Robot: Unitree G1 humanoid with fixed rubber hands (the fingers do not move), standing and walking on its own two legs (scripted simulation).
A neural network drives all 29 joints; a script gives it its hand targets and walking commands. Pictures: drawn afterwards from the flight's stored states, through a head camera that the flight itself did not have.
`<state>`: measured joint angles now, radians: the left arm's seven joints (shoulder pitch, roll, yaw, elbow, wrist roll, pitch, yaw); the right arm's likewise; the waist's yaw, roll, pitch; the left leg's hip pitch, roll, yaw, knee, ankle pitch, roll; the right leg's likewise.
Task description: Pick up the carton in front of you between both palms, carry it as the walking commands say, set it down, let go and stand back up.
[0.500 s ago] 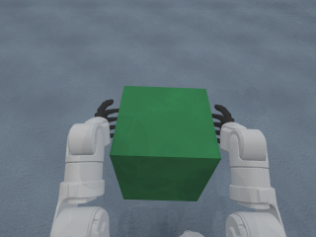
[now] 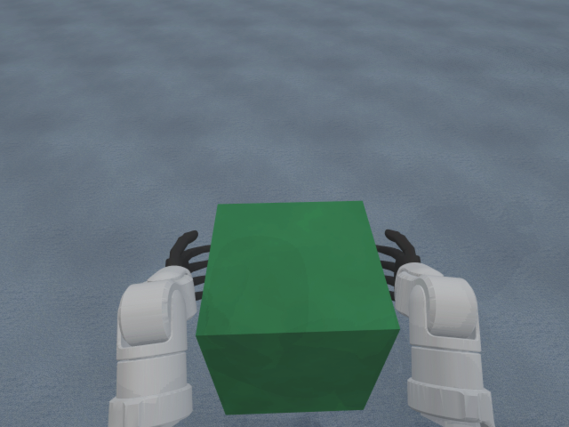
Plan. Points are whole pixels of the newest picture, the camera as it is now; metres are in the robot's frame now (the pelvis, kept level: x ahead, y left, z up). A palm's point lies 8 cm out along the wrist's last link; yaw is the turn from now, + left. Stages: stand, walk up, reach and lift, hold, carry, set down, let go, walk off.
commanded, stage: carry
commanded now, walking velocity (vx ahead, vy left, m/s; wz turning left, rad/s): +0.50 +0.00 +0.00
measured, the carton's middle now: (292, 310) +0.30 +0.01 +0.01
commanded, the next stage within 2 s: none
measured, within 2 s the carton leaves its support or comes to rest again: neither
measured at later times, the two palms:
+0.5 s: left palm (209, 156) +0.57 +0.16 +0.09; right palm (373, 164) +0.54 -0.13 +0.09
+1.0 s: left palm (236, 85) +0.86 +0.15 +0.09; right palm (360, 86) +0.86 -0.15 +0.08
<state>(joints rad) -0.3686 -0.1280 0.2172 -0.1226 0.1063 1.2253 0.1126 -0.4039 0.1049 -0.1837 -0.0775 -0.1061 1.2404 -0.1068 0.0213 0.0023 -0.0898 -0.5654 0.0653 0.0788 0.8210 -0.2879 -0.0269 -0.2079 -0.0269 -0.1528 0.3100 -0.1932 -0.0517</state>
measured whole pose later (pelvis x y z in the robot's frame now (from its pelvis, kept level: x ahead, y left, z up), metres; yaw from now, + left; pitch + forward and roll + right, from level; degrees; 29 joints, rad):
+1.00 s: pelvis +0.59 +0.00 -0.01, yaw +0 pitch +3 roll +0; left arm -0.17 -0.14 0.10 -0.35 0.11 1.19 0.08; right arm -0.16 0.13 -0.10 -0.38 -0.12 1.22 -0.09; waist 0.02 0.02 -0.09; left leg -0.48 0.06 0.17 0.49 -0.03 -0.02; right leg -0.13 -0.06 -0.21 0.39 -0.31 0.00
